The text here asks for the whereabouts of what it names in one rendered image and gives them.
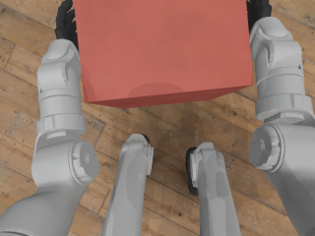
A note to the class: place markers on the left robot upper arm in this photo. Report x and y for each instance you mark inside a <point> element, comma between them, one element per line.
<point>62,173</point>

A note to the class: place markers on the robot right forearm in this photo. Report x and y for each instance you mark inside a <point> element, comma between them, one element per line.
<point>279,75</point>

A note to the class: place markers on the left robot hand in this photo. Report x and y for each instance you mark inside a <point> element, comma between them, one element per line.
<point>65,29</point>

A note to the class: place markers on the right robot hand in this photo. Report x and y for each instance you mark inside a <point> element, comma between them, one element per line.
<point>257,9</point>

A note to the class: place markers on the carton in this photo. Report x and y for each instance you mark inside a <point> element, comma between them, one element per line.
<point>137,53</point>

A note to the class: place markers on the robot left forearm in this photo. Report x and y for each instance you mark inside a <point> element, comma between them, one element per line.
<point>59,96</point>

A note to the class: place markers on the robot right thigh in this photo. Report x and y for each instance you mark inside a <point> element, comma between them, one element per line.
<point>217,211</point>

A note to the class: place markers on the right robot upper arm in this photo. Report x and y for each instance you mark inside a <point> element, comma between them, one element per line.
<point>286,155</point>

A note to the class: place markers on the left robot shin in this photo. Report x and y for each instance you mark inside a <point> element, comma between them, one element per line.
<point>135,137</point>

